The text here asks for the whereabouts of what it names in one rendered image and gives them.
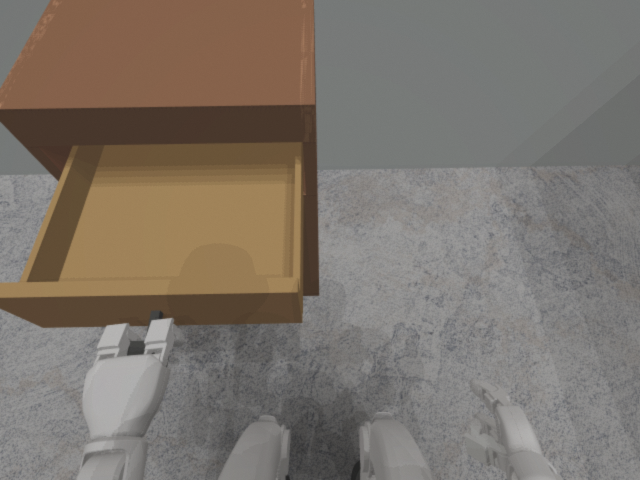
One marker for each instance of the left robot thigh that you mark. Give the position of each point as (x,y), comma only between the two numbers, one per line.
(261,453)

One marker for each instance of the robot left hand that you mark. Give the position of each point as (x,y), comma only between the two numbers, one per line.
(122,394)

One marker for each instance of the cabinet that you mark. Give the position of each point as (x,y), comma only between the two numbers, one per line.
(137,72)

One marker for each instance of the robot right hand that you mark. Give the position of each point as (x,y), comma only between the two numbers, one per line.
(492,441)

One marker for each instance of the left robot forearm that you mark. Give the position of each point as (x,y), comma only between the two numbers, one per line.
(114,458)

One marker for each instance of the drawer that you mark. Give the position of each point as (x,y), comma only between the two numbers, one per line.
(209,234)

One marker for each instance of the right robot thigh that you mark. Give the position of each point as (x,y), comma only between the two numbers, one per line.
(388,451)

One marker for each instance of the robot thigh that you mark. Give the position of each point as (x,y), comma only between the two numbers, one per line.
(261,453)
(388,451)

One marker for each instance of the handle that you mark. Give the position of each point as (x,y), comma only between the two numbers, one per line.
(137,347)

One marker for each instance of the right robot forearm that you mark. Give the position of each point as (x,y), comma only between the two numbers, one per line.
(530,466)

